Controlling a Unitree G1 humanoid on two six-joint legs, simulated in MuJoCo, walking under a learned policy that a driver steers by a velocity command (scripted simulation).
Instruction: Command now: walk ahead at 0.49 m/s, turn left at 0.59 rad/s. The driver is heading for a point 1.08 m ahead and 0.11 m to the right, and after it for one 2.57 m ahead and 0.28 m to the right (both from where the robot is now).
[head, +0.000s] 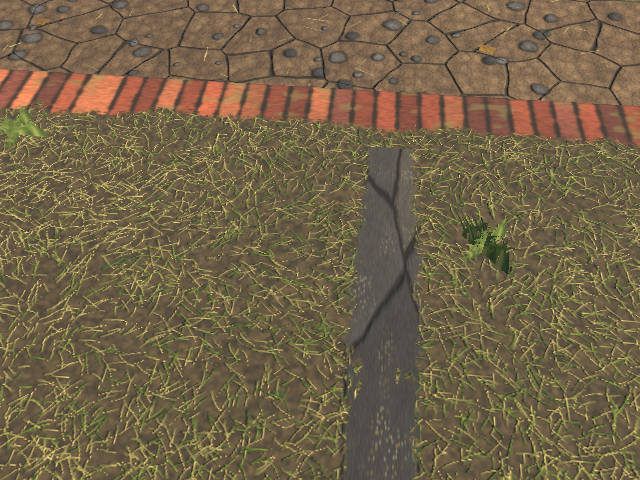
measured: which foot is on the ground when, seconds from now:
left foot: up 0.00-0.34, down 0.36-0.92, up 0.94-1.00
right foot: down 0.00-0.38, up 0.40-0.92, down 0.94-1.00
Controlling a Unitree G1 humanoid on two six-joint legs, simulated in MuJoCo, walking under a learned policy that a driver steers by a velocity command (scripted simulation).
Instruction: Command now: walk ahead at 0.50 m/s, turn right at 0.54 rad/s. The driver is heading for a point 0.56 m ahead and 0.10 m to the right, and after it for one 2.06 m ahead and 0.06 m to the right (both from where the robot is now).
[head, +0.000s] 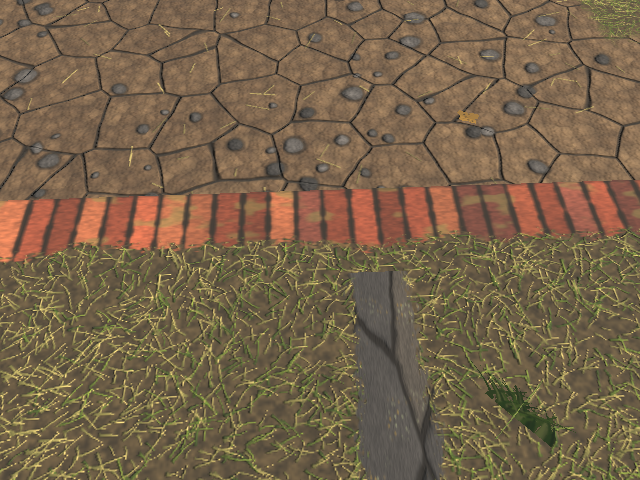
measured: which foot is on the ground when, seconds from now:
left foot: up 0.00-0.40, down 0.42-0.92, up 0.94-1.00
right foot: down 0.00-0.42, up 0.44-0.88, down 0.90-1.00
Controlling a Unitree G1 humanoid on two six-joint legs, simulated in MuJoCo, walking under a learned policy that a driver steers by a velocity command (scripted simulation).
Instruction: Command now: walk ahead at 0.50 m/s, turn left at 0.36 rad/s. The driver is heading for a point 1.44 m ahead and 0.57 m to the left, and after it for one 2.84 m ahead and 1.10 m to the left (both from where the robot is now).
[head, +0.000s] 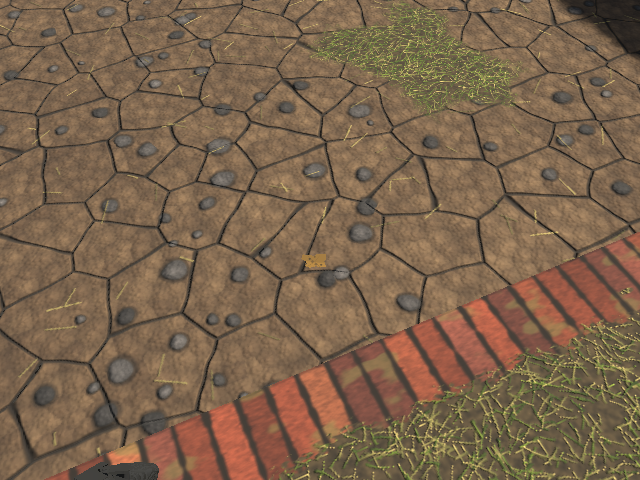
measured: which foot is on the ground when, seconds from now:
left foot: up 0.00-0.40, down 0.42-0.92, up 0.94-1.00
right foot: down 0.00-0.42, up 0.44-0.88, down 0.90-1.00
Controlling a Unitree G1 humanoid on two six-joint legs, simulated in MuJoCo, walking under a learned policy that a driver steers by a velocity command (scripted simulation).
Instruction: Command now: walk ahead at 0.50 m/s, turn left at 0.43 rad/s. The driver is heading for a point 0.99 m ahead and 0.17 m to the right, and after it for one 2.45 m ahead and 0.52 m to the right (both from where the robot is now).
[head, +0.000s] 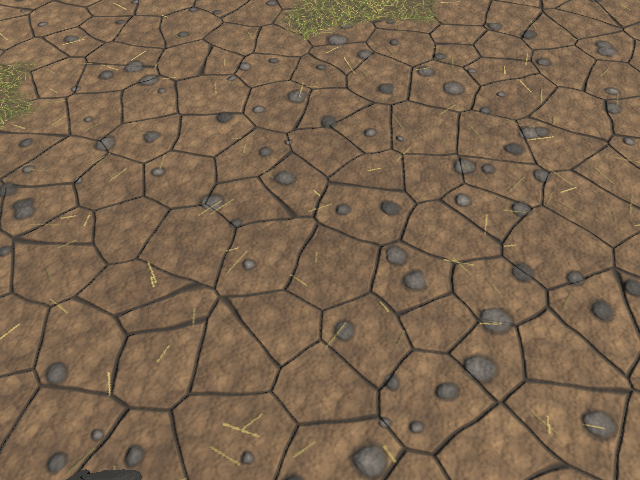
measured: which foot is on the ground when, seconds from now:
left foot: up 0.00-0.38, down 0.40-0.94, up 0.96-1.00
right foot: down 0.00-0.40, up 0.42-0.92, down 0.94-1.00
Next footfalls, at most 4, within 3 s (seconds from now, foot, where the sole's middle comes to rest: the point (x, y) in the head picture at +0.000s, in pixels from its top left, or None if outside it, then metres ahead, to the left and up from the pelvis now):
0.40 left None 0.36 0.17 -0.77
0.94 right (368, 405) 0.64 -0.08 -0.77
1.40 left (314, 285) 0.97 0.03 -0.77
1.86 right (433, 285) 0.96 -0.28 -0.77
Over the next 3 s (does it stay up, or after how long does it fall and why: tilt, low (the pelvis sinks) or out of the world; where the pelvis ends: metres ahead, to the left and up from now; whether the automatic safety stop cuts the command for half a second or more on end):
stays up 0.96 -0.13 0.02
